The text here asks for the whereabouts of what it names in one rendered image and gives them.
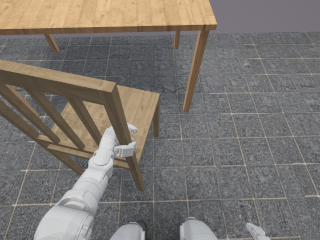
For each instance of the robot left hand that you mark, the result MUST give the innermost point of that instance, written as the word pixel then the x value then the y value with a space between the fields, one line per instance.
pixel 109 141

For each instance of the left robot forearm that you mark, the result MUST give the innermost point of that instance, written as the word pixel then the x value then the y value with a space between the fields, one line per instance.
pixel 90 187

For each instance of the table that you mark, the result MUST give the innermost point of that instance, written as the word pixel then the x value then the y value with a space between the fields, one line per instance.
pixel 47 17

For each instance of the robot right shin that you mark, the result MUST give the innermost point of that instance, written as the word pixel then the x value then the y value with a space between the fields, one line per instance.
pixel 190 218

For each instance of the robot right thigh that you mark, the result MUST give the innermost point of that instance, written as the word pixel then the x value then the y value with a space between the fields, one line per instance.
pixel 196 230

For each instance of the robot right hand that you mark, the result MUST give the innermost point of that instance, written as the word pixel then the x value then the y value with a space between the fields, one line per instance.
pixel 256 232

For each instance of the left robot upper arm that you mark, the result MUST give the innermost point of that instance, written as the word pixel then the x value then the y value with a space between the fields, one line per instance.
pixel 64 223

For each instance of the chair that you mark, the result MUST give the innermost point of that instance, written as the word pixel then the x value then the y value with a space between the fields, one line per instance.
pixel 93 106

